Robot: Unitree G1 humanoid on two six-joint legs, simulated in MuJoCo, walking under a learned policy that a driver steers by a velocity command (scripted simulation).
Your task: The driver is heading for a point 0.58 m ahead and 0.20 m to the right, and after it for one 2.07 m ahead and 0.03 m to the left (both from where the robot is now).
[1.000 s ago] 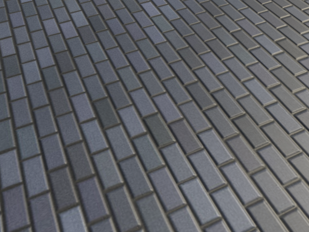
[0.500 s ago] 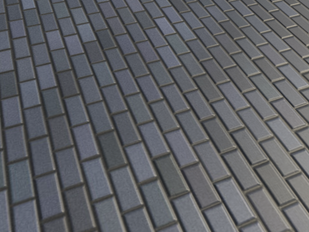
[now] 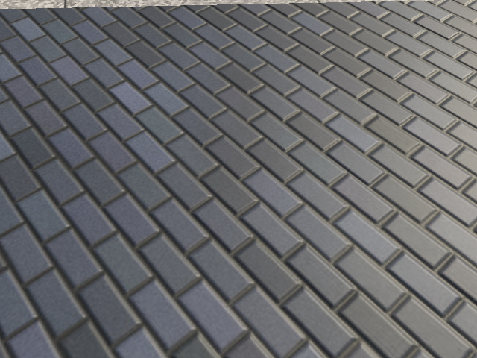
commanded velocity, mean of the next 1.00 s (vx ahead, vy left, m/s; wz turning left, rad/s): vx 0.50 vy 0.00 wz -0.44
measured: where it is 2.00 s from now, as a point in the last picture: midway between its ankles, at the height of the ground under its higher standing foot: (296, 183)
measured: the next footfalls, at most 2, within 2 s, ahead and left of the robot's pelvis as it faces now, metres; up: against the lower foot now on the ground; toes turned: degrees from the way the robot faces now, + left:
right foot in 0.04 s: +0.19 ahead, -0.10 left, +0.00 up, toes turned -5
left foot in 0.54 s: +0.51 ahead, +0.04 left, +0.00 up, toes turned -22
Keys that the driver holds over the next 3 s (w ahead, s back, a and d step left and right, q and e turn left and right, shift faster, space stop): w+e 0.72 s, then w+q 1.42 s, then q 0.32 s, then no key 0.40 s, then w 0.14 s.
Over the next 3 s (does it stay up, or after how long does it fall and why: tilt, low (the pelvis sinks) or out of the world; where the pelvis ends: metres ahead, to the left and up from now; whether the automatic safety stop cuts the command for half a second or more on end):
stays up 1.31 -0.14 0.01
